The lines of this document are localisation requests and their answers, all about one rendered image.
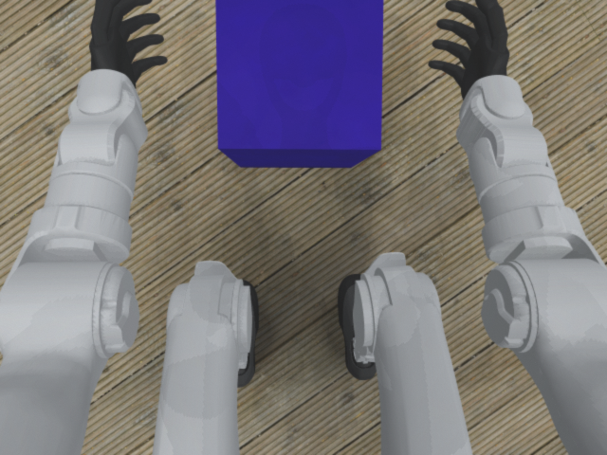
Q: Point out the right robot thigh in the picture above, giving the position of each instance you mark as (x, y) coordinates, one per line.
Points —
(420, 407)

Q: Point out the robot right hand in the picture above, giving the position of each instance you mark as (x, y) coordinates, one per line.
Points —
(488, 54)

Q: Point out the left robot forearm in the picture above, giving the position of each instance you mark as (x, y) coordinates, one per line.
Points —
(92, 183)

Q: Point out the robot thigh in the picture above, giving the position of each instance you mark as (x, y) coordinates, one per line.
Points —
(420, 407)
(197, 406)

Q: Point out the left robot upper arm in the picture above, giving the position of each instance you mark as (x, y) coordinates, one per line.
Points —
(60, 322)

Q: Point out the right robot forearm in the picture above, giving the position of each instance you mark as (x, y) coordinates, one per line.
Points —
(516, 187)

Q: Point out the carton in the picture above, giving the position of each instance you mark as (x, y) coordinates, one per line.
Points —
(299, 82)

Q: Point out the right robot upper arm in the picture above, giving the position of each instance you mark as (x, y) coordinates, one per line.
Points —
(552, 313)

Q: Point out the robot left hand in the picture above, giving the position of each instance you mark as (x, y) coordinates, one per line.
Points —
(109, 47)

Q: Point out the left robot thigh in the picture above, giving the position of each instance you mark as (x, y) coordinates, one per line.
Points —
(197, 406)

